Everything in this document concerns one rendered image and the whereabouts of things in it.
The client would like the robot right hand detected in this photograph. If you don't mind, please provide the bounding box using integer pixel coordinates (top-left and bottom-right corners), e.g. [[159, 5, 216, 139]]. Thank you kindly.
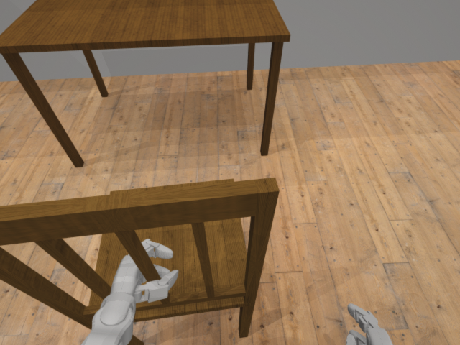
[[346, 303, 393, 345]]

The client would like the table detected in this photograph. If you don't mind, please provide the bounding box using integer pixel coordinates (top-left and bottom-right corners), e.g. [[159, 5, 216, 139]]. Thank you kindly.
[[0, 0, 290, 167]]

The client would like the robot left hand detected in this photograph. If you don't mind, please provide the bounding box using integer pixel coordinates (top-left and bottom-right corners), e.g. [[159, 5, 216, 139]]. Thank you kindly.
[[110, 239, 178, 303]]

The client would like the robot left forearm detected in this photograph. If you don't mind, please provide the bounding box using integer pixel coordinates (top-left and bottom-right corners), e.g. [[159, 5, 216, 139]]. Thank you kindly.
[[81, 293, 136, 345]]

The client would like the chair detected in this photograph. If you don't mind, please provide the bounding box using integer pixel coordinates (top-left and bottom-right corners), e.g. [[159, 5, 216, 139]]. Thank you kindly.
[[0, 178, 280, 345]]

